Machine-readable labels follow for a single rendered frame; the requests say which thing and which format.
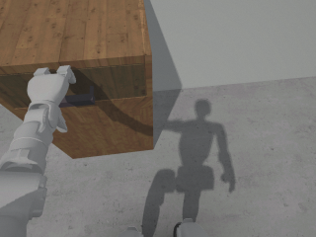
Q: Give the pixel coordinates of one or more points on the left robot forearm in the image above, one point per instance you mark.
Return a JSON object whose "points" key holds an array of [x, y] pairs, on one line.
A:
{"points": [[31, 140]]}

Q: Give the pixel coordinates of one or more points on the cabinet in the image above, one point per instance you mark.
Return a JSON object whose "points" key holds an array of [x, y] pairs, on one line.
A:
{"points": [[38, 34]]}

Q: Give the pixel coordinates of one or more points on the left robot hand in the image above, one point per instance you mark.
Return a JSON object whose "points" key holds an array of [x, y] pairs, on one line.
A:
{"points": [[52, 87]]}

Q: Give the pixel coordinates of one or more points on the right robot thigh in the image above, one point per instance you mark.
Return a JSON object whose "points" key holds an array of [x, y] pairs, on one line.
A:
{"points": [[190, 229]]}

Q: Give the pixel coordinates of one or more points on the drawer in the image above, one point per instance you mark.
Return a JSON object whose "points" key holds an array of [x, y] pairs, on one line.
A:
{"points": [[109, 82]]}

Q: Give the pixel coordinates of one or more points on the left robot shin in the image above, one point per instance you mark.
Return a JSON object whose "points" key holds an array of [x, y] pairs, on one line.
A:
{"points": [[131, 228]]}

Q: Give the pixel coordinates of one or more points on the robot left upper arm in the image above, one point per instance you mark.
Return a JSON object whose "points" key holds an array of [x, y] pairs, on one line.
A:
{"points": [[22, 197]]}

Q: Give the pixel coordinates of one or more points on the handle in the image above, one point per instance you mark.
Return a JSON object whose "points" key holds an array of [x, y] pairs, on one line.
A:
{"points": [[79, 100]]}

